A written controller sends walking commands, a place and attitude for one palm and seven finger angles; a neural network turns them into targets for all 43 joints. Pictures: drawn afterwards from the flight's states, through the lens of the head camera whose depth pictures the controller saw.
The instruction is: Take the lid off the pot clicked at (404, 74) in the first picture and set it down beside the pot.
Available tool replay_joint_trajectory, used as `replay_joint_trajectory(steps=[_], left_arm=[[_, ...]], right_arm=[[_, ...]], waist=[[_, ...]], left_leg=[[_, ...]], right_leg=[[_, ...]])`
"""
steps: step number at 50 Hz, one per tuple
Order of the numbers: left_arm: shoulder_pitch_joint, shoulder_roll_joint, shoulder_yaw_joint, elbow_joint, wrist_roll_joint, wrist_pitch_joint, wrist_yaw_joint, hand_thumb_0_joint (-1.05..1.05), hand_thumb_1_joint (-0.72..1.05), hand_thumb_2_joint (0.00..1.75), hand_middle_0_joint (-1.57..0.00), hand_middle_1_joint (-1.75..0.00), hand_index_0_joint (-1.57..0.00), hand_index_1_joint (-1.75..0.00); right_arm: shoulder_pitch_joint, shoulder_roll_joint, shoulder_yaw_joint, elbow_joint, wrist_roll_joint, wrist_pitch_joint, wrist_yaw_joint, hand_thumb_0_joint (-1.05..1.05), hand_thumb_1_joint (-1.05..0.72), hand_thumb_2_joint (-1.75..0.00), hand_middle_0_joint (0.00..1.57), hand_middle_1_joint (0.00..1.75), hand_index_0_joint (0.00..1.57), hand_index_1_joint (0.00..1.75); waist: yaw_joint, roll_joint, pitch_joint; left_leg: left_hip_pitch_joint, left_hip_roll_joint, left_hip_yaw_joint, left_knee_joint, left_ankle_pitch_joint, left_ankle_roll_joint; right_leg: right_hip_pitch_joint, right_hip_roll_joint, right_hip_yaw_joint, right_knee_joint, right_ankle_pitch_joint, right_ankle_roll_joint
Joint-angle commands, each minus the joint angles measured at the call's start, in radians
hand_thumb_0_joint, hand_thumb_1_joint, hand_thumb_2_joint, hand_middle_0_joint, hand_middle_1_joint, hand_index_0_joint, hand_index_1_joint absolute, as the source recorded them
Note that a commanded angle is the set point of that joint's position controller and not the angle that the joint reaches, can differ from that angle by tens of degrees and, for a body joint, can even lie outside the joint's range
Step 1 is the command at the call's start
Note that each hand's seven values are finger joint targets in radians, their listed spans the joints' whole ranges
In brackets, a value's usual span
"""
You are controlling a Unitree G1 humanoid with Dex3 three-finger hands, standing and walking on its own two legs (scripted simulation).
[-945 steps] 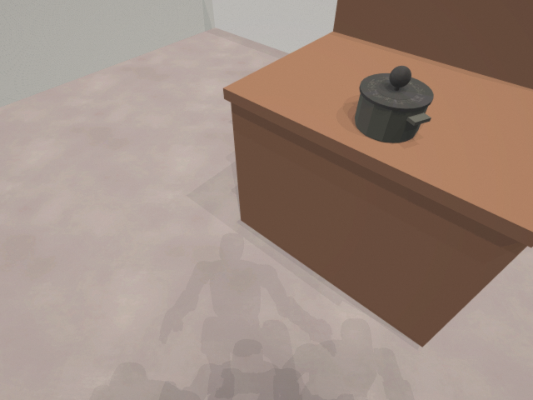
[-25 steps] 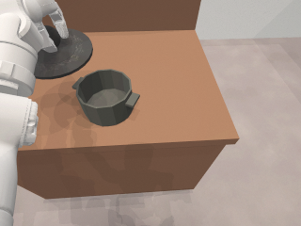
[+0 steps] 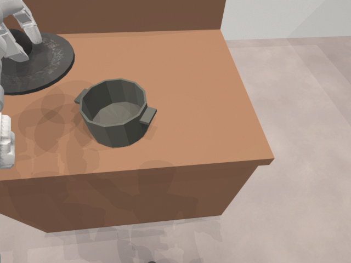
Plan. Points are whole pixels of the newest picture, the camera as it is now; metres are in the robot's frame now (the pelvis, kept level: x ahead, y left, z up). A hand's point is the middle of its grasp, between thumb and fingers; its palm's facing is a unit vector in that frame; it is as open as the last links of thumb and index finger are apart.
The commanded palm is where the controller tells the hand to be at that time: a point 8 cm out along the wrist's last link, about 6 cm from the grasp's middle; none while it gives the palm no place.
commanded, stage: move the lid sideways beside the pot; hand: left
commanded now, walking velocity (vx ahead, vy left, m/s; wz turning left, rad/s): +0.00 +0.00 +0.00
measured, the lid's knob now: (15, 43) +0.50 +0.29 +0.23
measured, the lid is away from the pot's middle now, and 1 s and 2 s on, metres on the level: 0.15 0.24 0.23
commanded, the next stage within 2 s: lower the lid onto the table in 0.82 s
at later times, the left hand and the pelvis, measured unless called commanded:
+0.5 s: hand out of the picture +0.46 +0.34 +0.25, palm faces -0.27 -0.21 -0.94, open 7.6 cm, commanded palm +0.49 +0.35 +0.33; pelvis +0.00 +0.00 +0.00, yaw +0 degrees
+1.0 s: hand out of the picture +0.46 +0.37 +0.24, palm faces -0.27 -0.25 -0.93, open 7.6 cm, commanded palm +0.49 +0.37 +0.32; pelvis +0.00 +0.01 +0.00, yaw +0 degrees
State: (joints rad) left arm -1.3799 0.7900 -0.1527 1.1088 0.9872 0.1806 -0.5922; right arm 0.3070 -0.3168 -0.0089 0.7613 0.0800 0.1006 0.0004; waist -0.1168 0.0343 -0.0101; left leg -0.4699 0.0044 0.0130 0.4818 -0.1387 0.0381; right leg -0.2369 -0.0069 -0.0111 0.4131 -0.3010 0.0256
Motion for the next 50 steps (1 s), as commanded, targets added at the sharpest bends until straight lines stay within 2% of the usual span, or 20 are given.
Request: replay_joint_trajectory(steps=[1, 4, 9, 11, 13, 15, 19, 21, 23, 25, 26, 29, 32, 34, 40, 43, 44, 46, 47, 50], left_arm=[[-0.629, 0.316, 0.092, -0.289, 0.029, -0.029, 0.062, 0.0, 0.59, 1.0, -0.75, -1.07, -0.86, -1.13], [-0.576, 0.276, 0.064, -0.241, 0.02, -0.026, 0.055, 0.0, 0.59, 1.0, -0.75, -1.07, -0.86, -1.13], [-0.577, 0.345, 0.097, -0.24, 0.025, -0.038, 0.052, 0.0, 0.59, 1.0, -0.75, -1.07, -0.86, -1.13], [-0.628, 0.36, 0.094, -0.303, 0.025, -0.047, 0.051, 0.0, 0.59, 1.0, -0.75, -1.07, -0.86, -1.13], [-0.569, 0.329, 0.074, -0.219, 0.024, -0.045, 0.047, 0.0, 0.59, 1.0, -0.75, -1.07, -0.86, -1.13], [-0.52, 0.363, 0.085, -0.161, 0.014, -0.052, 0.041, 0.0, 0.59, 1.0, -0.75, -1.07, -0.86, -1.13], [-0.63, 0.373, 0.071, -0.252, 0.026, -0.062, 0.046, 0.0, 0.59, 1.0, -0.75, -1.07, -0.86, -1.13], [-0.623, 0.444, 0.126, -0.263, 0.035, -0.074, 0.048, 0.0, 0.59, 1.0, -0.75, -1.07, -0.86, -1.13], [-0.564, 0.373, 0.075, -0.183, 0.028, -0.073, 0.042, 0.0, 0.59, 1.0, -0.75, -1.07, -0.86, -1.13], [-0.518, 0.411, 0.097, -0.143, 0.021, -0.081, 0.037, 0.0, 0.59, 1.0, -0.75, -1.07, -0.86, -1.13], [-0.566, 0.444, 0.112, -0.195, 0.031, -0.083, 0.042, 0.0, 0.59, 1.0, -0.75, -1.07, -0.86, -1.13], [-0.565, 0.425, 0.089, -0.155, 0.039, -0.086, 0.042, 0.0, 0.59, 1.0, -0.75, -1.07, -0.86, -1.13], [-0.578, 0.49, 0.137, -0.187, 0.045, -0.1, 0.045, 0.0, 0.59, 1.0, -0.75, -1.07, -0.86, -1.13], [-0.543, 0.486, 0.125, -0.124, 0.043, -0.099, 0.041, 0.0, 0.59, 1.0, -0.75, -1.07, -0.86, -1.13], [-0.607, 0.417, 0.065, -0.21, 0.029, -0.101, 0.037, 0.0, 0.59, 1.0, -0.75, -1.07, -0.86, -1.13], [-0.615, 0.457, 0.101, -0.195, 0.045, -0.098, 0.043, 0.0, 0.59, 1.0, -0.75, -1.07, -0.86, -1.13], [-0.567, 0.447, 0.094, -0.128, 0.045, -0.096, 0.042, 0.0, 0.59, 1.0, -0.75, -1.07, -0.86, -1.13], [-0.585, 0.46, 0.1, -0.158, 0.041, -0.1, 0.041, 0.0, 0.59, 1.0, -0.75, -1.07, -0.86, -1.13], [-0.585, 0.42, 0.07, -0.094, 0.039, -0.082, 0.038, 0.0, 0.59, 1.0, -0.75, -1.07, -0.86, -1.13], [-0.57, 0.45, 0.091, -0.106, 0.035, -0.082, 0.039, 0.0, 0.59, 1.0, -0.75, -1.07, -0.86, -1.13]], right_arm=[[0.049, -0.182, -0.061, -0.08, -0.008, -0.028, -0.006, 0.0, -0.9, -0.9, 0.2, 0.3, 0.2, 0.3], [0.037, -0.183, -0.061, -0.085, -0.002, -0.016, -0.003, 0.0, -0.9, -0.9, 0.2, 0.3, 0.2, 0.3], [0.037, -0.187, -0.056, -0.092, 0.0, -0.006, -0.009, 0.0, -0.9, -0.9, 0.2, 0.3, 0.2, 0.3], [0.032, -0.19, -0.056, -0.091, 0.001, -0.005, -0.008, 0.0, -0.9, -0.9, 0.2, 0.3, 0.2, 0.3], [0.039, -0.186, -0.053, -0.086, 0.002, -0.003, -0.011, 0.0, -0.9, -0.9, 0.2, 0.3, 0.2, 0.3], [0.029, -0.193, -0.044, -0.084, 0.009, -0.005, -0.015, 0.0, -0.9, -0.9, 0.2, 0.3, 0.2, 0.3], [0.033, -0.192, -0.047, -0.083, 0.007, 0.003, -0.017, 0.0, -0.9, -0.9, 0.2, 0.3, 0.2, 0.3], [0.044, -0.194, -0.047, -0.081, 0.006, 0.0, -0.018, 0.0, -0.9, -0.9, 0.2, 0.3, 0.2, 0.3], [0.05, -0.19, -0.047, -0.08, 0.009, 0.004, -0.019, 0.0, -0.9, -0.9, 0.2, 0.3, 0.2, 0.3], [0.048, -0.199, -0.039, -0.078, 0.014, 0.003, -0.02, 0.0, -0.9, -0.9, 0.2, 0.3, 0.2, 0.3], [0.05, -0.202, -0.042, -0.078, 0.012, 0.01, -0.019, 0.0, -0.9, -0.9, 0.2, 0.3, 0.2, 0.3], [0.058, -0.199, -0.042, -0.076, 0.012, 0.011, -0.021, 0.0, -0.9, -0.9, 0.2, 0.3, 0.2, 0.3], [0.07, -0.203, -0.042, -0.081, 0.008, 0.009, -0.022, 0.0, -0.9, -0.9, 0.2, 0.3, 0.2, 0.3], [0.076, -0.208, -0.039, -0.074, 0.013, 0.013, -0.024, 0.0, -0.9, -0.9, 0.2, 0.3, 0.2, 0.3], [0.082, -0.209, -0.045, -0.066, 0.013, 0.005, -0.025, 0.0, -0.9, -0.9, 0.2, 0.3, 0.2, 0.3], [0.105, -0.211, -0.048, -0.059, 0.007, 0.001, -0.028, 0.0, -0.9, -0.9, 0.2, 0.3, 0.2, 0.3], [0.106, -0.208, -0.045, -0.058, 0.008, -0.001, -0.028, 0.0, -0.9, -0.9, 0.2, 0.3, 0.2, 0.3], [0.099, -0.214, -0.044, -0.057, 0.01, 0.002, -0.026, 0.0, -0.9, -0.9, 0.2, 0.3, 0.2, 0.3], [0.103, -0.212, -0.045, -0.051, 0.01, 0.0, -0.024, 0.0, -0.9, -0.9, 0.2, 0.3, 0.2, 0.3], [0.1, -0.217, -0.041, -0.054, 0.014, -0.006, -0.021, 0.0, -0.9, -0.9, 0.2, 0.3, 0.2, 0.3]], waist=[[0.003, 0.113, -0.507], [-0.002, 0.107, -0.434], [0.0, 0.078, -0.446], [0.001, 0.128, -0.488], [-0.007, 0.098, -0.43], [-0.007, 0.061, -0.389], [-0.011, 0.135, -0.444], [-0.005, 0.138, -0.481], [-0.016, 0.128, -0.422], [-0.009, 0.101, -0.39], [-0.009, 0.122, -0.428], [-0.018, 0.145, -0.398], [-0.006, 0.161, -0.45], [-0.013, 0.136, -0.395], [-0.015, 0.199, -0.431], [-0.017, 0.199, -0.45], [-0.022, 0.181, -0.408], [-0.015, 0.19, -0.414], [-0.024, 0.176, -0.39], [-0.016, 0.147, -0.405]], left_leg=[[0.575, -0.027, -0.036, 0.045, 0.351, 0.041], [0.533, -0.026, -0.037, 0.033, 0.278, 0.037], [0.511, -0.027, -0.024, 0.035, 0.26, 0.044], [0.55, -0.022, -0.023, 0.046, 0.323, 0.042], [0.517, -0.024, -0.025, 0.041, 0.272, 0.043], [0.473, -0.026, -0.013, 0.031, 0.24, 0.042], [0.514, -0.021, -0.016, 0.031, 0.237, 0.044], [0.544, -0.015, -0.019, 0.045, 0.299, 0.046], [0.513, -0.017, -0.02, 0.042, 0.274, 0.043], [0.483, -0.017, -0.012, 0.031, 0.249, 0.04], [0.492, -0.014, -0.011, 0.029, 0.24, 0.04], [0.49, -0.013, -0.016, 0.031, 0.218, 0.04], [0.519, -0.013, -0.02, 0.043, 0.274, 0.043], [0.472, -0.01, -0.018, 0.027, 0.211, 0.038], [0.568, 0.003, -0.027, 0.026, 0.271, 0.038], [0.573, 0.001, -0.037, 0.033, 0.272, 0.039], [0.536, -0.005, -0.033, 0.03, 0.231, 0.038], [0.534, -0.002, -0.031, 0.025, 0.237, 0.035], [0.519, -0.009, -0.032, 0.023, 0.206, 0.036], [0.514, -0.009, -0.026, 0.025, 0.225, 0.034]], right_leg=[[-0.133, 0.085, -0.031, -0.042, 0.335, -0.05], [-0.165, 0.086, -0.04, -0.051, 0.278, -0.051], [-0.129, 0.079, -0.034, -0.052, 0.305, -0.047], [-0.125, 0.077, -0.028, -0.043, 0.343, -0.046], [-0.146, 0.081, -0.036, -0.053, 0.304, -0.045], [-0.128, 0.076, -0.039, -0.056, 0.317, -0.047], [-0.127, 0.078, -0.032, -0.056, 0.302, -0.046], [-0.113, 0.08, -0.028, -0.046, 0.333, -0.044], [-0.147, 0.082, -0.038, -0.053, 0.3, -0.044], [-0.131, 0.079, -0.041, -0.056, 0.302, -0.047], [-0.124, 0.079, -0.033, -0.056, 0.295, -0.042], [-0.152, 0.084, -0.038, -0.062, 0.26, -0.045], [-0.133, 0.085, -0.035, -0.054, 0.289, -0.046], [-0.142, 0.086, -0.039, -0.063, 0.251, -0.044], [-0.175, 0.086, -0.046, -0.066, 0.246, -0.05], [-0.184, 0.091, -0.044, -0.068, 0.231, -0.047], [-0.192, 0.091, -0.045, -0.074, 0.211, -0.048], [-0.184, 0.089, -0.043, -0.069, 0.218, -0.048], [-0.189, 0.09, -0.046, -0.069, 0.211, -0.049], [-0.168, 0.086, -0.047, -0.058, 0.244, -0.05]])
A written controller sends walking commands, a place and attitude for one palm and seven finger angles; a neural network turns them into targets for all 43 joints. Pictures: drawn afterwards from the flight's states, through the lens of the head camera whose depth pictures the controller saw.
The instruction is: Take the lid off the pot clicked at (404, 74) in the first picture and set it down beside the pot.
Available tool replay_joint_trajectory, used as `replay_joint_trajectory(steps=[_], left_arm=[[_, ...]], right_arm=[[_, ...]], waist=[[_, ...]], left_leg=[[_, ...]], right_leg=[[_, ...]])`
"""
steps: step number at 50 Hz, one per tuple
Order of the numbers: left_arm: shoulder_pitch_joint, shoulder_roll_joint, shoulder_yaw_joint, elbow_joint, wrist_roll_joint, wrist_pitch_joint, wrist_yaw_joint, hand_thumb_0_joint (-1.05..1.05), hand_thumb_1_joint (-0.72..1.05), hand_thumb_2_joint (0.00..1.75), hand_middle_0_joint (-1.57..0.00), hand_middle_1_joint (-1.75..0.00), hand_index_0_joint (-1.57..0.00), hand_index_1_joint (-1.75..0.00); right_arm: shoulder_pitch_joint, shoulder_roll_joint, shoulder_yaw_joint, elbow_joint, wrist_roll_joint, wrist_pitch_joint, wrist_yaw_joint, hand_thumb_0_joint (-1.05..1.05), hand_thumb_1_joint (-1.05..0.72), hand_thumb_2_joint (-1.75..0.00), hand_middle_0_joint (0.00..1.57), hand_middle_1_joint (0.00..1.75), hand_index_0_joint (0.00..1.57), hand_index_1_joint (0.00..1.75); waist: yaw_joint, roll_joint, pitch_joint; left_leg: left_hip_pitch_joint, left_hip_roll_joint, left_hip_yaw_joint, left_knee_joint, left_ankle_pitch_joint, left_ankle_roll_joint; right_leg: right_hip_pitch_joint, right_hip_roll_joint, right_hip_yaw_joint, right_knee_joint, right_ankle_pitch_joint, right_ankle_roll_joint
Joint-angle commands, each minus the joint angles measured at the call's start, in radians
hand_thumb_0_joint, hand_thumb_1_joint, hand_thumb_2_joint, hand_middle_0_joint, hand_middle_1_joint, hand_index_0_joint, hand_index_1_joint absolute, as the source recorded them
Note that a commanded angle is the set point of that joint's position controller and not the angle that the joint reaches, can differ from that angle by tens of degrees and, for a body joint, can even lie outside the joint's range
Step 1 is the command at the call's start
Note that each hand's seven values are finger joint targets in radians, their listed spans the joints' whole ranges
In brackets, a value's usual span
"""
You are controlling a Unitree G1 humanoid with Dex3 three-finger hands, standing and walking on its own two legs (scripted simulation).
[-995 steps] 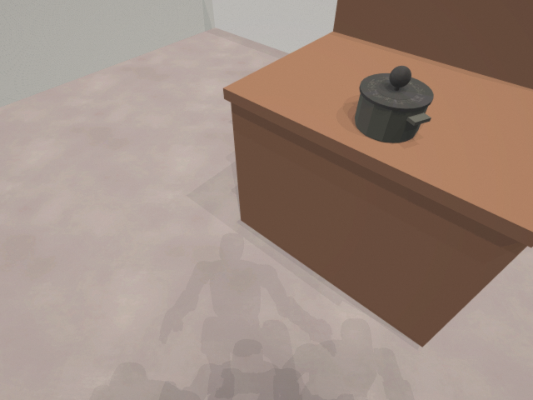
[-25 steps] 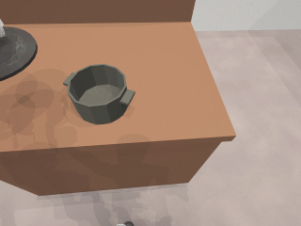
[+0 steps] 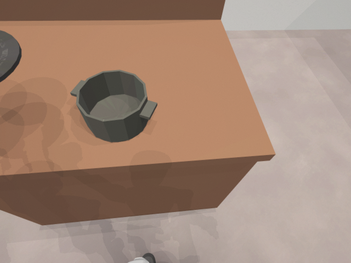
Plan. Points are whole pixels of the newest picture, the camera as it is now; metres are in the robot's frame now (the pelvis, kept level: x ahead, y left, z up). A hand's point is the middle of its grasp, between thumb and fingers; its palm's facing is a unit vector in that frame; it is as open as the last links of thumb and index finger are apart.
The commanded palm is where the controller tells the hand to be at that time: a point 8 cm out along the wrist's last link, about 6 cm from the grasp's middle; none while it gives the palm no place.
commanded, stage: lower the lid onto the table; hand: left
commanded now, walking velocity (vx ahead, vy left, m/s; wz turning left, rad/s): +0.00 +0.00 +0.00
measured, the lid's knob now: out of the picture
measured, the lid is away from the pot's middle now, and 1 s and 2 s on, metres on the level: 0.24 0.23 0.23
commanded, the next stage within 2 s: none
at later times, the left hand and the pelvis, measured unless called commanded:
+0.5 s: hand out of the picture +0.46 +0.36 +0.21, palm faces -0.33 -0.26 -0.91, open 7.6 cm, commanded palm +0.50 +0.37 +0.29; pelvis +0.00 +0.00 +0.00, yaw -1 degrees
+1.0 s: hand out of the picture +0.46 +0.36 +0.18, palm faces -0.38 -0.25 -0.89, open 7.5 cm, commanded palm +0.51 +0.36 +0.25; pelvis +0.00 +0.00 -0.01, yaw -1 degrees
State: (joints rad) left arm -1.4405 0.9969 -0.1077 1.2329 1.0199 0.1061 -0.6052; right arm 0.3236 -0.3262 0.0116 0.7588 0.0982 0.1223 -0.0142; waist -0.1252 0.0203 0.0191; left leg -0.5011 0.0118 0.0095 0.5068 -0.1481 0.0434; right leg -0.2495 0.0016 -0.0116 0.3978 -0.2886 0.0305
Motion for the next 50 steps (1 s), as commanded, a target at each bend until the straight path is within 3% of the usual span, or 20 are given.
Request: replay_joint_trajectory(steps=[1, 2, 6, 8, 11, 13, 18, 22, 25, 26, 30, 33, 36, 38, 40, 41, 43, 46, 48, 50], left_arm=[[-0.534, 0.211, 0.014, -0.232, 0.01, 0.0, 0.054, 0.0, 0.59, 1.0, -0.75, -1.07, -0.86, -1.13], [-0.561, 0.174, -0.009, -0.252, 0.006, 0.005, 0.055, 0.0, 0.59, 1.0, -0.75, -1.07, -0.86, -1.13], [-0.549, 0.284, 0.076, -0.265, 0.018, -0.013, 0.067, 0.0, 0.59, 1.0, -0.75, -1.07, -0.86, -1.13], [-0.517, 0.218, 0.028, -0.205, 0.016, -0.008, 0.066, 0.0, 0.59, 1.0, -0.75, -1.07, -0.86, -1.13], [-0.507, 0.263, 0.066, -0.228, 0.018, -0.018, 0.072, 0.0, 0.59, 1.0, -0.75, -1.07, -0.86, -1.13], [-0.45, 0.236, 0.042, -0.149, 0.011, -0.018, 0.071, 0.0, 0.59, 1.0, -0.75, -1.07, -0.86, -1.13], [-0.517, 0.29, 0.073, -0.238, 0.017, -0.033, 0.081, 0.0, 0.59, 1.0, -0.75, -1.07, -0.86, -1.13], [-0.472, 0.247, 0.047, -0.202, 0.005, -0.04, 0.078, 0.0, 0.59, 1.0, -0.75, -1.07, -0.86, -1.13], [-0.495, 0.234, 0.043, -0.261, -0.002, -0.051, 0.077, 0.0, 0.59, 1.0, -0.75, -1.07, -0.86, -1.13], [-0.489, 0.272, 0.078, -0.259, 0.007, -0.051, 0.082, 0.0, 0.59, 1.0, -0.75, -1.07, -0.86, -1.13], [-0.421, 0.263, 0.079, -0.216, -0.008, -0.063, 0.081, 0.0, 0.59, 1.0, -0.75, -1.07, -0.86, -1.13], [-0.427, 0.254, 0.066, -0.207, -0.004, -0.061, 0.085, 0.0, 0.59, 1.0, -0.75, -1.07, -0.86, -1.13], [-0.442, 0.308, 0.106, -0.25, 0.0, -0.074, 0.09, 0.0, 0.59, 1.0, -0.75, -1.07, -0.86, -1.13], [-0.416, 0.264, 0.079, -0.215, -0.003, -0.074, 0.092, 0.0, 0.59, 1.0, -0.75, -1.07, -0.86, -1.13], [-0.41, 0.271, 0.087, -0.233, -0.011, -0.087, 0.09, 0.0, 0.59, 1.0, -0.75, -1.07, -0.86, -1.13], [-0.409, 0.324, 0.127, -0.228, -0.001, -0.087, 0.097, 0.0, 0.59, 1.0, -0.75, -1.07, -0.86, -1.13], [-0.391, 0.277, 0.088, -0.19, -0.004, -0.087, 0.097, 0.0, 0.59, 1.0, -0.75, -1.07, -0.86, -1.13], [-0.407, 0.329, 0.119, -0.222, -0.003, -0.1, 0.104, 0.0, 0.59, 1.0, -0.75, -1.07, -0.86, -1.13], [-0.392, 0.265, 0.075, -0.189, -0.007, -0.097, 0.104, 0.0, 0.59, 1.0, -0.75, -1.07, -0.86, -1.13], [-0.4, 0.26, 0.075, -0.231, -0.017, -0.11, 0.103, 0.0, 0.59, 1.0, -0.75, -1.07, -0.86, -1.13]], right_arm=[[0.086, -0.205, -0.064, -0.051, -0.007, -0.025, -0.006, 0.0, -0.9, -0.9, 0.2, 0.3, 0.2, 0.3], [0.089, -0.204, -0.068, -0.048, -0.008, -0.024, -0.004, 0.0, -0.9, -0.9, 0.2, 0.3, 0.2, 0.3], [0.096, -0.211, -0.064, -0.053, -0.011, -0.03, -0.009, 0.0, -0.9, -0.9, 0.2, 0.3, 0.2, 0.3], [0.1, -0.204, -0.067, -0.053, -0.009, -0.032, -0.009, 0.0, -0.9, -0.9, 0.2, 0.3, 0.2, 0.3], [0.1, -0.208, -0.066, -0.057, -0.011, -0.031, -0.007, 0.0, -0.9, -0.9, 0.2, 0.3, 0.2, 0.3], [0.098, -0.207, -0.061, -0.057, -0.007, -0.026, -0.01, 0.0, -0.9, -0.9, 0.2, 0.3, 0.2, 0.3], [0.106, -0.211, -0.067, -0.058, -0.009, -0.023, -0.014, 0.0, -0.9, -0.9, 0.2, 0.3, 0.2, 0.3], [0.113, -0.211, -0.067, -0.049, -0.007, -0.026, -0.018, 0.0, -0.9, -0.9, 0.2, 0.3, 0.2, 0.3], [0.11, -0.209, -0.069, -0.052, -0.007, -0.028, -0.016, 0.0, -0.9, -0.9, 0.2, 0.3, 0.2, 0.3], [0.125, -0.211, -0.073, -0.048, -0.011, -0.025, -0.017, 0.0, -0.9, -0.9, 0.2, 0.3, 0.2, 0.3], [0.114, -0.21, -0.066, -0.053, -0.005, -0.023, -0.016, 0.0, -0.9, -0.9, 0.2, 0.3, 0.2, 0.3], [0.118, -0.21, -0.071, -0.051, -0.008, -0.013, -0.016, 0.0, -0.9, -0.9, 0.2, 0.3, 0.2, 0.3], [0.117, -0.213, -0.071, -0.059, -0.007, -0.01, -0.018, 0.0, -0.9, -0.9, 0.2, 0.3, 0.2, 0.3], [0.117, -0.209, -0.072, -0.059, -0.006, -0.008, -0.02, 0.0, -0.9, -0.9, 0.2, 0.3, 0.2, 0.3], [0.111, -0.211, -0.067, -0.061, -0.004, -0.011, -0.021, 0.0, -0.9, -0.9, 0.2, 0.3, 0.2, 0.3], [0.119, -0.215, -0.07, -0.06, -0.006, -0.006, -0.022, 0.0, -0.9, -0.9, 0.2, 0.3, 0.2, 0.3], [0.117, -0.21, -0.069, -0.061, -0.004, -0.005, -0.024, 0.0, -0.9, -0.9, 0.2, 0.3, 0.2, 0.3], [0.116, -0.216, -0.066, -0.062, -0.004, -0.002, -0.027, 0.0, -0.9, -0.9, 0.2, 0.3, 0.2, 0.3], [0.12, -0.21, -0.068, -0.059, -0.004, -0.003, -0.03, 0.0, -0.9, -0.9, 0.2, 0.3, 0.2, 0.3], [0.114, -0.211, -0.066, -0.061, -0.002, -0.007, -0.032, 0.0, -0.9, -0.9, 0.2, 0.3, 0.2, 0.3]], waist=[[-0.015, 0.193, -0.433], [-0.017, 0.206, -0.436], [-0.005, 0.169, -0.479], [-0.017, 0.17, -0.435], [-0.009, 0.18, -0.46], [-0.018, 0.134, -0.377], [-0.014, 0.179, -0.465], [-0.022, 0.18, -0.435], [-0.013, 0.215, -0.484], [-0.016, 0.197, -0.497], [-0.012, 0.166, -0.462], [-0.022, 0.186, -0.441], [-0.015, 0.195, -0.504], [-0.023, 0.193, -0.464], [-0.014, 0.184, -0.476], [-0.013, 0.173, -0.489], [-0.024, 0.174, -0.447], [-0.017, 0.177, -0.485], [-0.031, 0.186, -0.445], [-0.022, 0.192, -0.477]], left_leg=[[0.548, -0.014, -0.027, 0.0, 0.226, 0.028], [0.567, -0.012, -0.035, -0.004, 0.215, 0.027], [0.548, -0.017, -0.025, 0.005, 0.235, 0.031], [0.537, -0.016, -0.027, 0.008, 0.217, 0.031], [0.542, -0.017, -0.024, 0.018, 0.245, 0.031], [0.468, -0.02, -0.019, 0.003, 0.151, 0.027], [0.52, -0.018, -0.018, 0.018, 0.197, 0.033], [0.515, -0.016, -0.017, 0.026, 0.202, 0.033], [0.567, -0.015, -0.021, 0.036, 0.271, 0.033], [0.569, -0.012, -0.024, 0.045, 0.275, 0.036], [0.525, -0.019, -0.014, 0.052, 0.276, 0.035], [0.509, -0.017, -0.019, 0.056, 0.236, 0.033], [0.526, -0.018, -0.013, 0.073, 0.287, 0.036], [0.514, -0.017, -0.019, 0.073, 0.258, 0.035], [0.519, -0.017, -0.015, 0.071, 0.269, 0.035], [0.508, -0.016, -0.016, 0.077, 0.259, 0.036], [0.481, -0.018, -0.017, 0.077, 0.222, 0.035], [0.473, -0.019, -0.011, 0.08, 0.219, 0.035], [0.474, -0.016, -0.018, 0.079, 0.192, 0.033], [0.513, -0.012, -0.023, 0.081, 0.236, 0.034]], right_leg=[[-0.178, 0.08, -0.043, -0.046, 0.211, -0.053], [-0.191, 0.082, -0.047, -0.048, 0.195, -0.053], [-0.145, 0.08, -0.038, -0.036, 0.238, -0.052], [-0.18, 0.081, -0.043, -0.039, 0.218, -0.05], [-0.17, 0.081, -0.038, -0.028, 0.233, -0.051], [-0.179, 0.081, -0.042, -0.039, 0.194, -0.049], [-0.164, 0.081, -0.033, -0.028, 0.229, -0.049], [-0.191, 0.084, -0.037, -0.024, 0.231, -0.048], [-0.193, 0.086, -0.041, -0.01, 0.252, -0.053], [-0.193, 0.088, -0.038, -0.01, 0.253, -0.048], [-0.19, 0.085, -0.041, 0.001, 0.274, -0.051], [-0.219, 0.087, -0.039, -0.002, 0.24, -0.047], [-0.197, 0.085, -0.031, 0.014, 0.279, -0.046], [-0.231, 0.087, -0.037, 0.011, 0.246, -0.046], [-0.22, 0.088, -0.039, 0.02, 0.26, -0.05], [-0.211, 0.087, -0.034, 0.021, 0.256, -0.046], [-0.239, 0.088, -0.038, 0.02, 0.234, -0.047], [-0.217, 0.086, -0.03, 0.03, 0.245, -0.045], [-0.261, 0.089, -0.037, 0.026, 0.211, -0.047], [-0.266, 0.091, -0.042, 0.039, 0.224, -0.051]])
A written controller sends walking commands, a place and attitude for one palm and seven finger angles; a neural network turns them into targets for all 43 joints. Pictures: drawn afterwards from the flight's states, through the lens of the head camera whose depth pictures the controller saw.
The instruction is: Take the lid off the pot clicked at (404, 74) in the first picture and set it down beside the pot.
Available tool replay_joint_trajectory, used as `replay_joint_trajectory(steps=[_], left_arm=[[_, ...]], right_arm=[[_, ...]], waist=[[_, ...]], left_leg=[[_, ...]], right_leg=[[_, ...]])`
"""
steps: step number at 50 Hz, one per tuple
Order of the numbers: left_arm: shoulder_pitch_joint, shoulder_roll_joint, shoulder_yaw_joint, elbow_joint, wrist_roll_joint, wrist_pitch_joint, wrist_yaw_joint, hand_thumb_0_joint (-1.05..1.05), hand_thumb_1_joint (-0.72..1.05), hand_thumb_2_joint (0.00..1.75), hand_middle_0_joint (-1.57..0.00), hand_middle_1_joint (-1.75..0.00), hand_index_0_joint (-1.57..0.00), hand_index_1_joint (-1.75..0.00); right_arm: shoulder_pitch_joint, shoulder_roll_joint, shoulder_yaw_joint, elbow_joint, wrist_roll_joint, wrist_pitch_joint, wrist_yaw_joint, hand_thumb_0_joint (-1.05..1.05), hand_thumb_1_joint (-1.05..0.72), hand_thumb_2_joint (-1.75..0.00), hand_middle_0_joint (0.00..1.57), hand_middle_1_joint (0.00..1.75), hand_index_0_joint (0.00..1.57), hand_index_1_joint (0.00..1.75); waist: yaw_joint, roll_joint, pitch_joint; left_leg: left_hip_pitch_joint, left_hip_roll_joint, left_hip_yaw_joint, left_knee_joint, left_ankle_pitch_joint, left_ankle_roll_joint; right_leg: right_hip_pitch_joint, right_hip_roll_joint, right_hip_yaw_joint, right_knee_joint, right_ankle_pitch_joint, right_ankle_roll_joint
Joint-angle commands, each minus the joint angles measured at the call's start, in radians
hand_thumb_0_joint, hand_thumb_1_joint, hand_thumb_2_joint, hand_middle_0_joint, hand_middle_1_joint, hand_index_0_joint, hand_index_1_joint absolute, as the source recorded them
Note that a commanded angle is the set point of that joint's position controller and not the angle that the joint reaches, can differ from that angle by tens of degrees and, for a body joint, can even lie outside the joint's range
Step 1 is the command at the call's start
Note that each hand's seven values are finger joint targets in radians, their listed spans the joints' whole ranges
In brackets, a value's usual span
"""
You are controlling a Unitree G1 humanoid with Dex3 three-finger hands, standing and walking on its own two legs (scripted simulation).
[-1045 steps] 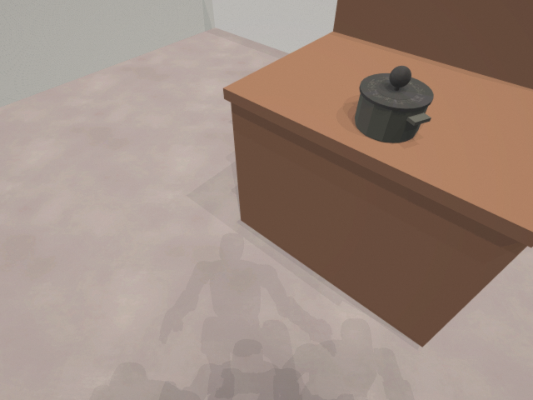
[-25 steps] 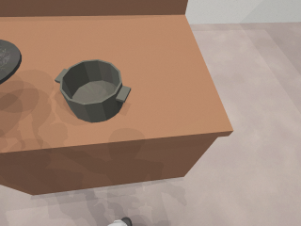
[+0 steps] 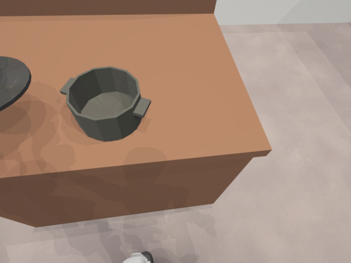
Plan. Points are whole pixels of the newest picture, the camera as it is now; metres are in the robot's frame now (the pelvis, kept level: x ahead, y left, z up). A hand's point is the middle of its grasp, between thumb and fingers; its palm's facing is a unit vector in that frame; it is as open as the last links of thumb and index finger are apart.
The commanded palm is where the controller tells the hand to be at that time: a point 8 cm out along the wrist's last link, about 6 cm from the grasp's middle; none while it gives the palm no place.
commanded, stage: lower the lid onto the table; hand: left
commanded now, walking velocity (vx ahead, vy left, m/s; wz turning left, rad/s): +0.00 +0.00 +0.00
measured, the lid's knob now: out of the picture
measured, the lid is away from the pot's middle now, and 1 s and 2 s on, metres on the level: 0.23 0.23 0.23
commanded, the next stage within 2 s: none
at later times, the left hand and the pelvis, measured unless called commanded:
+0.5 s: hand out of the picture +0.46 +0.36 +0.15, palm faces -0.42 -0.24 -0.87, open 7.5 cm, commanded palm +0.52 +0.38 +0.22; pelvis +0.00 +0.01 -0.01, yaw +0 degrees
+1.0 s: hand out of the picture +0.47 +0.36 +0.12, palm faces -0.44 -0.22 -0.87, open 7.5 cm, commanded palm +0.53 +0.37 +0.19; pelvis -0.01 +0.01 -0.02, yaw -1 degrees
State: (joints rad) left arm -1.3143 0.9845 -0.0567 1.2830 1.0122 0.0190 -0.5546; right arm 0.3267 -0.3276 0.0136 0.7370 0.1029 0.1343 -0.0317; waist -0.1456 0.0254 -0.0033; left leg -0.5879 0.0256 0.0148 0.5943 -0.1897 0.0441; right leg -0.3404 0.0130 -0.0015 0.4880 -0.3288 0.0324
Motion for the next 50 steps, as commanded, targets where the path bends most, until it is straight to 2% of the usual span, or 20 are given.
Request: replay_joint_trajectory(steps=[1, 4, 6, 10, 11, 15, 16, 20, 23, 26, 27, 30, 31, 32, 34, 37, 42, 45, 48, 50], left_arm=[[-0.543, 0.28, 0.029, -0.287, -0.003, -0.019, 0.057, 0.0, 0.59, 1.0, -0.75, -1.07, -0.86, -1.13], [-0.524, 0.268, 0.031, -0.263, -0.007, -0.023, 0.059, 0.0, 0.59, 1.0, -0.75, -1.07, -0.86, -1.13], [-0.547, 0.29, 0.049, -0.313, -0.009, -0.035, 0.06, 0.0, 0.59, 1.0, -0.75, -1.07, -0.86, -1.13], [-0.482, 0.284, 0.048, -0.252, -0.015, -0.047, 0.062, 0.0, 0.59, 1.0, -0.75, -1.07, -0.86, -1.13], [-0.49, 0.327, 0.078, -0.255, -0.004, -0.046, 0.068, 0.0, 0.59, 1.0, -0.75, -1.07, -0.86, -1.13], [-0.488, 0.293, 0.054, -0.271, -0.004, -0.059, 0.071, 0.0, 0.59, 1.0, -0.75, -1.07, -0.86, -1.13], [-0.484, 0.341, 0.089, -0.265, 0.006, -0.057, 0.077, 0.0, 0.59, 1.0, -0.75, -1.07, -0.86, -1.13], [-0.471, 0.297, 0.053, -0.244, -0.003, -0.067, 0.075, 0.0, 0.59, 1.0, -0.75, -1.07, -0.86, -1.13], [-0.455, 0.312, 0.059, -0.205, 0.001, -0.062, 0.081, 0.0, 0.59, 1.0, -0.75, -1.07, -0.86, -1.13], [-0.52, 0.346, 0.08, -0.292, 0.002, -0.076, 0.088, 0.0, 0.59, 1.0, -0.75, -1.07, -0.86, -1.13], [-0.508, 0.306, 0.054, -0.272, 0.004, -0.076, 0.088, 0.0, 0.59, 1.0, -0.75, -1.07, -0.86, -1.13], [-0.46, 0.266, 0.039, -0.244, -0.014, -0.085, 0.083, 0.0, 0.59, 1.0, -0.75, -1.07, -0.86, -1.13], [-0.494, 0.296, 0.056, -0.28, -0.011, -0.081, 0.089, 0.0, 0.59, 1.0, -0.75, -1.07, -0.86, -1.13], [-0.47, 0.273, 0.04, -0.242, -0.007, -0.08, 0.09, 0.0, 0.59, 1.0, -0.75, -1.07, -0.86, -1.13], [-0.458, 0.308, 0.065, -0.226, -0.009, -0.084, 0.092, 0.0, 0.59, 1.0, -0.75, -1.07, -0.86, -1.13], [-0.493, 0.306, 0.062, -0.272, -0.002, -0.094, 0.099, 0.0, 0.59, 1.0, -0.75, -1.07, -0.86, -1.13], [-0.455, 0.267, 0.046, -0.233, -0.001, -0.101, 0.104, 0.0, 0.59, 1.0, -0.75, -1.07, -0.86, -1.13], [-0.462, 0.306, 0.078, -0.272, -0.004, -0.115, 0.109, 0.0, 0.59, 1.0, -0.75, -1.07, -0.86, -1.13], [-0.427, 0.336, 0.093, -0.201, 0.012, -0.111, 0.116, 0.0, 0.59, 1.0, -0.75, -1.07, -0.86, -1.13], [-0.443, 0.328, 0.082, -0.237, 0.012, -0.119, 0.117, 0.0, 0.59, 1.0, -0.75, -1.07, -0.86, -1.13]], right_arm=[[0.12, -0.212, -0.073, -0.036, -0.01, -0.015, -0.015, 0.0, -0.9, -0.9, 0.2, 0.3, 0.2, 0.3], [0.13, -0.211, -0.075, -0.031, -0.01, -0.02, -0.019, 0.0, -0.9, -0.9, 0.2, 0.3, 0.2, 0.3], [0.131, -0.213, -0.078, -0.028, -0.013, -0.02, -0.02, 0.0, -0.9, -0.9, 0.2, 0.3, 0.2, 0.3], [0.128, -0.21, -0.067, -0.031, -0.007, -0.023, -0.02, 0.0, -0.9, -0.9, 0.2, 0.3, 0.2, 0.3], [0.133, -0.214, -0.071, -0.03, -0.01, -0.017, -0.022, 0.0, -0.9, -0.9, 0.2, 0.3, 0.2, 0.3], [0.127, -0.208, -0.067, -0.039, -0.009, -0.017, -0.02, 0.0, -0.9, -0.9, 0.2, 0.3, 0.2, 0.3], [0.14, -0.213, -0.07, -0.04, -0.012, -0.012, -0.021, 0.0, -0.9, -0.9, 0.2, 0.3, 0.2, 0.3], [0.135, -0.21, -0.063, -0.044, -0.008, -0.015, -0.028, 0.0, -0.9, -0.9, 0.2, 0.3, 0.2, 0.3], [0.151, -0.212, -0.066, -0.038, -0.008, -0.014, -0.033, 0.0, -0.9, -0.9, 0.2, 0.3, 0.2, 0.3], [0.16, -0.215, -0.07, -0.033, -0.012, -0.012, -0.038, 0.0, -0.9, -0.9, 0.2, 0.3, 0.2, 0.3], [0.162, -0.208, -0.071, -0.034, -0.012, -0.014, -0.039, 0.0, -0.9, -0.9, 0.2, 0.3, 0.2, 0.3], [0.154, -0.208, -0.063, -0.032, -0.008, -0.022, -0.041, 0.0, -0.9, -0.9, 0.2, 0.3, 0.2, 0.3], [0.161, -0.217, -0.072, -0.026, -0.012, -0.015, -0.042, 0.0, -0.9, -0.9, 0.2, 0.3, 0.2, 0.3], [0.168, -0.21, -0.069, -0.028, -0.011, -0.019, -0.044, 0.0, -0.9, -0.9, 0.2, 0.3, 0.2, 0.3], [0.168, -0.214, -0.066, -0.027, -0.011, -0.017, -0.046, 0.0, -0.9, -0.9, 0.2, 0.3, 0.2, 0.3], [0.173, -0.211, -0.069, -0.024, -0.013, -0.019, -0.05, 0.0, -0.9, -0.9, 0.2, 0.3, 0.2, 0.3], [0.173, -0.209, -0.069, -0.03, -0.013, -0.019, -0.05, 0.0, -0.9, -0.9, 0.2, 0.3, 0.2, 0.3], [0.168, -0.209, -0.063, -0.035, -0.013, -0.019, -0.052, 0.0, -0.9, -0.9, 0.2, 0.3, 0.2, 0.3], [0.177, -0.209, -0.062, -0.037, -0.012, -0.015, -0.052, 0.0, -0.9, -0.9, 0.2, 0.3, 0.2, 0.3], [0.166, -0.207, -0.055, -0.044, -0.011, -0.015, -0.052, 0.0, -0.9, -0.9, 0.2, 0.3, 0.2, 0.3]], waist=[[-0.006, 0.212, -0.463], [-0.011, 0.185, -0.454], [-0.002, 0.21, -0.505], [-0.001, 0.154, -0.457], [-0.002, 0.164, -0.47], [0.003, 0.211, -0.465], [0.004, 0.205, -0.482], [-0.003, 0.189, -0.463], [-0.018, 0.168, -0.444], [-0.009, 0.237, -0.526], [-0.015, 0.258, -0.513], [-0.014, 0.209, -0.465], [-0.015, 0.241, -0.498], [-0.021, 0.227, -0.483], [-0.022, 0.184, -0.469], [-0.019, 0.256, -0.516], [-0.022, 0.239, -0.479], [-0.011, 0.209, -0.525], [-0.022, 0.18, -0.485], [-0.013, 0.222, -0.507]], left_leg=[[0.605, -0.024, -0.032, -0.003, 0.26, 0.032], [0.598, -0.024, -0.043, 0.001, 0.241, 0.033], [0.626, -0.023, -0.038, 0.012, 0.292, 0.033], [0.567, -0.03, -0.032, 0.02, 0.272, 0.034], [0.558, -0.029, -0.028, 0.028, 0.267, 0.033], [0.577, -0.026, -0.033, 0.033, 0.285, 0.03], [0.568, -0.027, -0.039, 0.039, 0.268, 0.029], [0.545, -0.027, -0.035, 0.038, 0.252, 0.029], [0.508, -0.027, -0.038, 0.044, 0.181, 0.031], [0.571, -0.02, -0.044, 0.056, 0.247, 0.03], [0.583, -0.02, -0.048, 0.06, 0.257, 0.028], [0.562, -0.016, -0.057, 0.049, 0.225, 0.028], [0.577, -0.013, -0.058, 0.055, 0.216, 0.027], [0.566, -0.018, -0.06, 0.058, 0.201, 0.028], [0.515, -0.019, -0.058, 0.058, 0.164, 0.028], [0.569, -0.015, -0.059, 0.074, 0.229, 0.025], [0.552, -0.013, -0.075, 0.076, 0.192, 0.021], [0.546, -0.013, -0.065, 0.089, 0.244, 0.024], [0.484, -0.019, -0.058, 0.103, 0.195, 0.023], [0.501, -0.016, -0.056, 0.106, 0.23, 0.021]], right_leg=[[-0.192, 0.079, -0.046, -0.056, 0.242, -0.05], [-0.209, 0.082, -0.052, -0.051, 0.23, -0.053], [-0.201, 0.081, -0.047, -0.042, 0.253, -0.05], [-0.198, 0.084, -0.054, -0.028, 0.262, -0.053], [-0.195, 0.082, -0.046, -0.027, 0.265, -0.049], [-0.227, 0.086, -0.054, -0.014, 0.25, -0.056], [-0.225, 0.087, -0.048, -0.015, 0.236, -0.053], [-0.239, 0.088, -0.054, -0.003, 0.234, -0.055], [-0.257, 0.086, -0.046, -0.01, 0.2, -0.048], [-0.258, 0.088, -0.044, 0.007, 0.224, -0.052], [-0.287, 0.09, -0.049, 0.006, 0.215, -0.054], [-0.306, 0.094, -0.059, 0.015, 0.192, -0.057], [-0.312, 0.089, -0.049, 0.008, 0.186, -0.054], [-0.325, 0.091, -0.052, 0.01, 0.178, -0.054], [-0.305, 0.09, -0.05, 0.011, 0.176, -0.052], [-0.327, 0.092, -0.049, 0.024, 0.193, -0.055], [-0.375, 0.093, -0.054, 0.034, 0.158, -0.057], [-0.339, 0.095, -0.056, 0.057, 0.196, -0.057], [-0.343, 0.094, -0.053, 0.056, 0.188, -0.052], [-0.352, 0.097, -0.053, 0.073, 0.191, -0.057]])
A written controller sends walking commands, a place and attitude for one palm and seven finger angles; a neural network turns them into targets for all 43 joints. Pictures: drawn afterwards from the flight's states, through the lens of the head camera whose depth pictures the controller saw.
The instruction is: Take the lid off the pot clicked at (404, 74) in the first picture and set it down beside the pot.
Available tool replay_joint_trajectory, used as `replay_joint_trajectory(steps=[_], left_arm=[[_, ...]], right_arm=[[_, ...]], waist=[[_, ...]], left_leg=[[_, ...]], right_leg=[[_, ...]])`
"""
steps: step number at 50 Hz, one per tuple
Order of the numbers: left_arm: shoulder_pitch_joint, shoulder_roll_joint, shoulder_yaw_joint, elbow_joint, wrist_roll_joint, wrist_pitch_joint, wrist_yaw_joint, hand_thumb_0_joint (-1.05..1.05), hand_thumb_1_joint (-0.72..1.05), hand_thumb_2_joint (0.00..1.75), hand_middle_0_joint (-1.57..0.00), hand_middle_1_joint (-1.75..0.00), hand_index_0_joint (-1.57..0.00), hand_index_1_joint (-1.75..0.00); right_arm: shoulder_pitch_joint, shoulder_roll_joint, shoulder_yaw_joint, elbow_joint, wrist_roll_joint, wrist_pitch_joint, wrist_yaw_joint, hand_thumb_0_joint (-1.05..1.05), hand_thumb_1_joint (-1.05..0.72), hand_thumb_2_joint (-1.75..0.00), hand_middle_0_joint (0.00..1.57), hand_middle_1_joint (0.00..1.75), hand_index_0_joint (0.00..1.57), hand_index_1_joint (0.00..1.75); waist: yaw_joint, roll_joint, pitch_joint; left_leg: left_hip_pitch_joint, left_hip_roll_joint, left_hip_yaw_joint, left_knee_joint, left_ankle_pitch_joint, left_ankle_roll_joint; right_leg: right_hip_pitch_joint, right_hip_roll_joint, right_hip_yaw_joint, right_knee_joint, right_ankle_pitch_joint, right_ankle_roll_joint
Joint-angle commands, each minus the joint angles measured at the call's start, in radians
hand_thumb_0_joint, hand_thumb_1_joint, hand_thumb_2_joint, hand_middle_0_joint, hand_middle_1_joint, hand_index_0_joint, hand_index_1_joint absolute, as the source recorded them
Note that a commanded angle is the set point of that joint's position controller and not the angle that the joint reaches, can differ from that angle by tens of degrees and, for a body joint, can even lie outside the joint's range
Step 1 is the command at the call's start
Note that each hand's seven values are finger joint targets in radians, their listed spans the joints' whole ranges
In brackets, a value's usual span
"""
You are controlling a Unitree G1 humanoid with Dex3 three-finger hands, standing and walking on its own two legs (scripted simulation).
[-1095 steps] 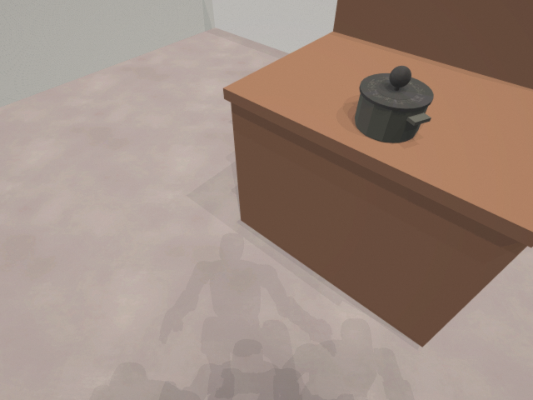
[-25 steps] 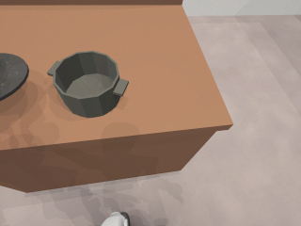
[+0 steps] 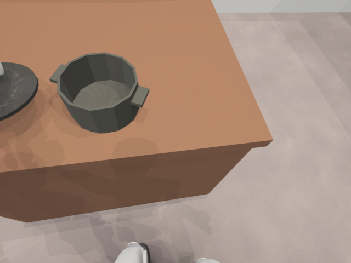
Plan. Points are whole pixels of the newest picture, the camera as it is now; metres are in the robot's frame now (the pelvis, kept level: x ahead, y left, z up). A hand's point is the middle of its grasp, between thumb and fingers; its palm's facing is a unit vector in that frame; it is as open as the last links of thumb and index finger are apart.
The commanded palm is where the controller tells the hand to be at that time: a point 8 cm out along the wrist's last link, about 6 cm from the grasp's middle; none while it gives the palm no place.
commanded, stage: lower the lid onto the table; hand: left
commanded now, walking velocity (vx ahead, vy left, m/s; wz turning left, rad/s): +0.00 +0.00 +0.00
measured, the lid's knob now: out of the picture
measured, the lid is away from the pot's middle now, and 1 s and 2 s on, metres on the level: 0.23 0.23 0.24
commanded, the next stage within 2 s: open the fingers wide in 1.08 s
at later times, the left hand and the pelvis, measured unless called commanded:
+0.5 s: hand out of the picture +0.47 +0.36 +0.10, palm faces -0.47 -0.20 -0.86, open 7.5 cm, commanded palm +0.54 +0.37 +0.17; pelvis -0.01 +0.00 -0.01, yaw +0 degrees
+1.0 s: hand out of the picture +0.47 +0.36 +0.07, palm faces -0.48 -0.18 -0.86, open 7.5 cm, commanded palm +0.54 +0.36 +0.13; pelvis -0.01 +0.01 -0.02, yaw -1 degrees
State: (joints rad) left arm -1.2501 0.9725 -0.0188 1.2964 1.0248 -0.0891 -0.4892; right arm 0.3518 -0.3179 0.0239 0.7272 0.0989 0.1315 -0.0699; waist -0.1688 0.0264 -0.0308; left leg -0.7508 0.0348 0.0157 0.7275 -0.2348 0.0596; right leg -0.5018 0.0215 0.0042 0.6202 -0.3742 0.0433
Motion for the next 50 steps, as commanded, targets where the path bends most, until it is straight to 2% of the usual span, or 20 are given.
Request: replay_joint_trajectory(steps=[1, 5, 6, 9, 12, 15, 16, 17, 20, 21, 25, 26, 28, 31, 35, 38, 41, 44, 46, 50], left_arm=[[-0.533, 0.363, 0.06, -0.27, 0.008, -0.009, 0.058, 0.0, 0.59, 1.0, -0.75, -1.07, -0.86, -1.13], [-0.504, 0.309, 0.034, -0.265, -0.003, -0.014, 0.054, 0.0, 0.59, 1.0, -0.75, -1.07, -0.86, -1.13], [-0.522, 0.351, 0.066, -0.279, 0.003, -0.01, 0.06, 0.0, 0.59, 1.0, -0.75, -1.07, -0.86, -1.13], [-0.469, 0.321, 0.048, -0.201, -0.001, -0.004, 0.057, 0.0, 0.59, 1.0, -0.75, -1.07, -0.86, -1.13], [-0.495, 0.288, 0.016, -0.243, -0.006, -0.006, 0.059, 0.0, 0.59, 1.0, -0.75, -1.07, -0.86, -1.13], [-0.49, 0.282, 0.018, -0.261, -0.015, -0.019, 0.061, 0.0, 0.59, 1.0, -0.75, -1.07, -0.86, -1.13], [-0.504, 0.327, 0.048, -0.269, -0.011, -0.017, 0.067, 0.0, 0.59, 1.0, -0.75, -1.07, -0.86, -1.13], [-0.495, 0.286, 0.014, -0.244, -0.011, -0.017, 0.066, 0.0, 0.59, 1.0, -0.75, -1.07, -0.86, -1.13], [-0.488, 0.295, 0.028, -0.275, -0.019, -0.033, 0.068, 0.0, 0.59, 1.0, -0.75, -1.07, -0.86, -1.13], [-0.514, 0.353, 0.063, -0.299, -0.01, -0.035, 0.076, 0.0, 0.59, 1.0, -0.75, -1.07, -0.86, -1.13], [-0.45, 0.315, 0.044, -0.248, -0.016, -0.046, 0.074, 0.0, 0.59, 1.0, -0.75, -1.07, -0.86, -1.13], [-0.47, 0.369, 0.075, -0.257, -0.006, -0.046, 0.081, 0.0, 0.59, 1.0, -0.75, -1.07, -0.86, -1.13], [-0.484, 0.332, 0.045, -0.258, 0.0, -0.045, 0.085, 0.0, 0.59, 1.0, -0.75, -1.07, -0.86, -1.13], [-0.488, 0.365, 0.081, -0.287, 0.013, -0.055, 0.096, 0.0, 0.59, 1.0, -0.75, -1.07, -0.86, -1.13], [-0.452, 0.284, 0.032, -0.254, 0.003, -0.054, 0.088, 0.0, 0.59, 1.0, -0.75, -1.07, -0.86, -1.13], [-0.445, 0.349, 0.072, -0.229, 0.008, -0.05, 0.094, 0.0, 0.59, 1.0, -0.75, -1.07, -0.86, -1.13], [-0.482, 0.343, 0.067, -0.278, 0.014, -0.057, 0.101, 0.0, 0.59, 1.0, -0.75, -1.07, -0.86, -1.13], [-0.45, 0.315, 0.057, -0.24, 0.012, -0.055, 0.103, 0.0, 0.59, 1.0, -0.75, -1.07, -0.86, -1.13], [-0.471, 0.344, 0.078, -0.274, 0.013, -0.062, 0.108, 0.0, 0.59, 1.0, -0.75, -1.07, -0.86, -1.13], [-0.438, 0.338, 0.073, -0.252, 0.008, -0.068, 0.11, 0.0, 0.59, 1.0, -0.75, -1.07, -0.86, -1.13]], right_arm=[[0.158, -0.221, -0.074, -0.027, -0.013, -0.007, -0.012, 0.0, -0.9, -0.9, 0.2, 0.3, 0.2, 0.3], [0.153, -0.214, -0.071, -0.035, -0.009, -0.008, -0.013, 0.0, -0.9, -0.9, 0.2, 0.3, 0.2, 0.3], [0.166, -0.222, -0.079, -0.029, -0.016, -0.002, -0.01, 0.0, -0.9, -0.9, 0.2, 0.3, 0.2, 0.3], [0.165, -0.216, -0.075, -0.029, -0.012, -0.004, -0.013, 0.0, -0.9, -0.9, 0.2, 0.3, 0.2, 0.3], [0.161, -0.214, -0.074, -0.027, -0.012, -0.002, -0.014, 0.0, -0.9, -0.9, 0.2, 0.3, 0.2, 0.3], [0.155, -0.212, -0.067, -0.028, -0.011, -0.009, -0.019, 0.0, -0.9, -0.9, 0.2, 0.3, 0.2, 0.3], [0.165, -0.219, -0.073, -0.022, -0.015, -0.005, -0.021, 0.0, -0.9, -0.9, 0.2, 0.3, 0.2, 0.3], [0.163, -0.215, -0.071, -0.022, -0.011, -0.008, -0.022, 0.0, -0.9, -0.9, 0.2, 0.3, 0.2, 0.3], [0.15, -0.213, -0.064, -0.023, -0.011, -0.016, -0.029, 0.0, -0.9, -0.9, 0.2, 0.3, 0.2, 0.3], [0.168, -0.217, -0.071, -0.015, -0.017, -0.013, -0.029, 0.0, -0.9, -0.9, 0.2, 0.3, 0.2, 0.3], [0.145, -0.209, -0.059, -0.027, -0.008, -0.021, -0.035, 0.0, -0.9, -0.9, 0.2, 0.3, 0.2, 0.3], [0.158, -0.219, -0.064, -0.024, -0.012, -0.016, -0.036, 0.0, -0.9, -0.9, 0.2, 0.3, 0.2, 0.3], [0.163, -0.212, -0.065, -0.023, -0.013, -0.015, -0.034, 0.0, -0.9, -0.9, 0.2, 0.3, 0.2, 0.3], [0.174, -0.213, -0.069, -0.022, -0.021, -0.01, -0.033, 0.0, -0.9, -0.9, 0.2, 0.3, 0.2, 0.3], [0.159, -0.206, -0.064, -0.033, -0.016, -0.01, -0.03, 0.0, -0.9, -0.9, 0.2, 0.3, 0.2, 0.3], [0.172, -0.212, -0.065, -0.031, -0.019, -0.005, -0.031, 0.0, -0.9, -0.9, 0.2, 0.3, 0.2, 0.3], [0.181, -0.209, -0.069, -0.026, -0.023, -0.003, -0.032, 0.0, -0.9, -0.9, 0.2, 0.3, 0.2, 0.3], [0.176, -0.206, -0.067, -0.031, -0.021, -0.001, -0.03, 0.0, -0.9, -0.9, 0.2, 0.3, 0.2, 0.3], [0.182, -0.209, -0.069, -0.025, -0.027, 0.0, -0.032, 0.0, -0.9, -0.9, 0.2, 0.3, 0.2, 0.3], [0.164, -0.202, -0.056, -0.036, -0.022, -0.003, -0.036, 0.0, -0.9, -0.9, 0.2, 0.3, 0.2, 0.3]], waist=[[0.009, 0.246, -0.505], [0.005, 0.241, -0.502], [0.007, 0.253, -0.527], [-0.009, 0.195, -0.459], [-0.009, 0.25, -0.472], [-0.003, 0.228, -0.486], [-0.007, 0.238, -0.501], [-0.012, 0.254, -0.478], [-0.003, 0.247, -0.49], [-0.001, 0.274, -0.527], [-0.006, 0.205, -0.477], [-0.006, 0.225, -0.496], [-0.01, 0.273, -0.49], [-0.001, 0.293, -0.549], [-0.008, 0.254, -0.509], [-0.015, 0.224, -0.498], [-0.012, 0.285, -0.554], [-0.019, 0.267, -0.506], [-0.014, 0.287, -0.552], [-0.014, 0.249, -0.523]], left_leg=[[0.691, -0.022, -0.066, -0.02, 0.288, 0.005], [0.703, -0.018, -0.071, -0.012, 0.325, 0.004], [0.72, -0.016, -0.081, -0.004, 0.318, 0.004], [0.654, -0.021, -0.08, -0.007, 0.237, 0.006], [0.669, -0.019, -0.081, -0.009, 0.221, 0.004], [0.67, -0.016, -0.083, -0.011, 0.228, 0.007], [0.671, -0.014, -0.086, -0.008, 0.2, 0.007], [0.662, -0.016, -0.091, -0.013, 0.174, 0.004], [0.655, -0.014, -0.081, -0.01, 0.186, 0.008], [0.67, -0.013, -0.08, 0.004, 0.209, 0.006], [0.614, -0.014, -0.077, 0.004, 0.169, 0.008], [0.612, -0.014, -0.079, 0.01, 0.158, 0.008], [0.624, -0.013, -0.083, 0.014, 0.182, 0.002], [0.684, -0.007, -0.099, 0.037, 0.283, -0.003], [0.653, -0.008, -0.1, 0.036, 0.265, -0.001], [0.605, -0.011, -0.1, 0.044, 0.195, 0.001], [0.664, -0.005, -0.108, 0.055, 0.261, -0.002], [0.628, -0.006, -0.111, 0.055, 0.212, -0.002], [0.654, -0.003, -0.112, 0.064, 0.247, -0.004], [0.595, -0.009, -0.099, 0.068, 0.217, 0.003]], right_leg=[[-0.202, 0.089, -0.057, -0.062, 0.233, -0.066], [-0.227, 0.089, -0.064, -0.049, 0.234, -0.067], [-0.237, 0.09, -0.059, -0.053, 0.223, -0.065], [-0.251, 0.09, -0.063, -0.059, 0.197, -0.063], [-0.274, 0.089, -0.061, -0.055, 0.183, -0.067], [-0.263, 0.093, -0.064, -0.041, 0.187, -0.07], [-0.266, 0.089, -0.059, -0.048, 0.176, -0.066], [-0.286, 0.089, -0.06, -0.048, 0.162, -0.07], [-0.272, 0.091, -0.061, -0.035, 0.174, -0.072], [-0.262, 0.091, -0.056, -0.035, 0.183, -0.07], [-0.27, 0.091, -0.061, -0.025, 0.172, -0.068], [-0.27, 0.089, -0.056, -0.025, 0.17, -0.066], [-0.294, 0.091, -0.059, -0.02, 0.173, -0.072], [-0.316, 0.096, -0.062, -0.004, 0.182, -0.071], [-0.34, 0.097, -0.067, 0.006, 0.172, -0.072], [-0.331, 0.096, -0.064, 0.003, 0.158, -0.069], [-0.354, 0.098, -0.063, 0.016, 0.163, -0.07], [-0.375, 0.097, -0.065, 0.012, 0.147, -0.072], [-0.371, 0.099, -0.064, 0.021, 0.149, -0.071], [-0.359, 0.1, -0.066, 0.033, 0.151, -0.073]])
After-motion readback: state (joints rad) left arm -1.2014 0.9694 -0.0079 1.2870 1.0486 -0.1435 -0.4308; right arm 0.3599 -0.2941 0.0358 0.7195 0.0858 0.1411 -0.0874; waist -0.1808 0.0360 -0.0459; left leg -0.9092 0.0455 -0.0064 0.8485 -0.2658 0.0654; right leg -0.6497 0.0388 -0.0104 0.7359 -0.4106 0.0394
